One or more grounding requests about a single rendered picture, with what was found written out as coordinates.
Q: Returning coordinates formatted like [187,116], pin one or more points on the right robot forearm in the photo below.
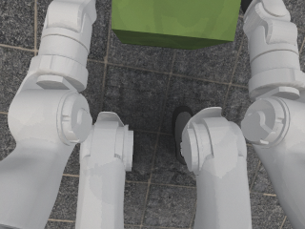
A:
[273,52]

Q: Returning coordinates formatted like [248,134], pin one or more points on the carton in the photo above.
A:
[175,24]

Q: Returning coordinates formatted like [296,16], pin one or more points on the right robot hand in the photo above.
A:
[245,4]

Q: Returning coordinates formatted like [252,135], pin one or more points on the right robot shin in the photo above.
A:
[216,112]

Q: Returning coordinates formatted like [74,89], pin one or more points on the left robot thigh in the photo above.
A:
[102,174]

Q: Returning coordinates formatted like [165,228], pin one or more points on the robot left upper arm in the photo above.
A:
[46,125]

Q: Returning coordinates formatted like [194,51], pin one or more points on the left robot forearm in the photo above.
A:
[64,48]

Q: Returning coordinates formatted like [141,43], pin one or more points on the robot right upper arm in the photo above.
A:
[275,126]

